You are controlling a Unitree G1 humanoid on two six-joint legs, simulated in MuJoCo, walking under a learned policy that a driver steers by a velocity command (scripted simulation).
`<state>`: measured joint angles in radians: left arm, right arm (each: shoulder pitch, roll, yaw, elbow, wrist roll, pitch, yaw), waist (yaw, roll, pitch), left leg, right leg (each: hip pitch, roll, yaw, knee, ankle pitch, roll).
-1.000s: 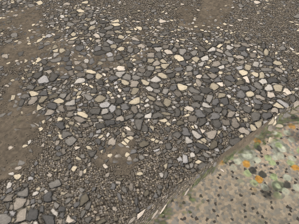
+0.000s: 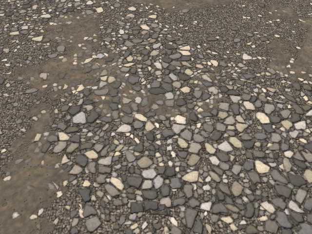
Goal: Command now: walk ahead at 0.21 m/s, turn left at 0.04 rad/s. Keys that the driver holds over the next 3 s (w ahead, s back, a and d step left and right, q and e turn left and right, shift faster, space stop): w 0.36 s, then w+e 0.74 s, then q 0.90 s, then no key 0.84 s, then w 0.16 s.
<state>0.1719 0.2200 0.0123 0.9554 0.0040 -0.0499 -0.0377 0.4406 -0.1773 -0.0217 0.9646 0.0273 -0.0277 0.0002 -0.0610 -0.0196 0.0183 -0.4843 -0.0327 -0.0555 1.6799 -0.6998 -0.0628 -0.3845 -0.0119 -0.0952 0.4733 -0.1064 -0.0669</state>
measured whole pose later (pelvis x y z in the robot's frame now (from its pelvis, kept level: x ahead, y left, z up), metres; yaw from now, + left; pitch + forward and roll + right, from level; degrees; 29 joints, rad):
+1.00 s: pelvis +0.39 +0.04 -0.02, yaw -17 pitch +3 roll -1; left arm -0.03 0.20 0.07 0.77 -0.02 -0.04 -0.07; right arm 0.43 -0.20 -0.08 1.00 0.01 -0.06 -0.05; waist -0.04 -0.01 0.02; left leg 0.04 0.10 0.28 0.61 -0.45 -0.02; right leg -0.51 0.06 -0.10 0.60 -0.15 -0.15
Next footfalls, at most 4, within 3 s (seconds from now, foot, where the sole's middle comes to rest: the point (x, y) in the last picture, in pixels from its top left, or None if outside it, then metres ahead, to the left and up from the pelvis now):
0.46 left None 0.23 0.18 -0.77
1.00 right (172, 231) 0.50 -0.07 -0.77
1.42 left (149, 167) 0.81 0.01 -0.77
1.88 right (190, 182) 0.72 -0.17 -0.77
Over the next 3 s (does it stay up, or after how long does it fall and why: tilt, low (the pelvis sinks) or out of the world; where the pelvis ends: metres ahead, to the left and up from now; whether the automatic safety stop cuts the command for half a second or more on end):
stays up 0.69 -0.04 0.00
